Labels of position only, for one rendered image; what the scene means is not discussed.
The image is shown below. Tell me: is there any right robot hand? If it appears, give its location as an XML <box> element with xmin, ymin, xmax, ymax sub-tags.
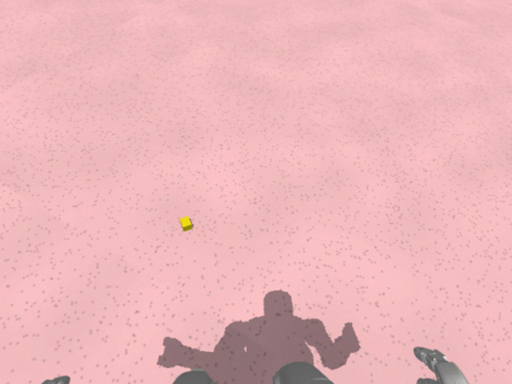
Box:
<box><xmin>414</xmin><ymin>347</ymin><xmax>469</xmax><ymax>384</ymax></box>

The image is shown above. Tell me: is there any small box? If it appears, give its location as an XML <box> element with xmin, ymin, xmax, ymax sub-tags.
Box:
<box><xmin>180</xmin><ymin>216</ymin><xmax>192</xmax><ymax>231</ymax></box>

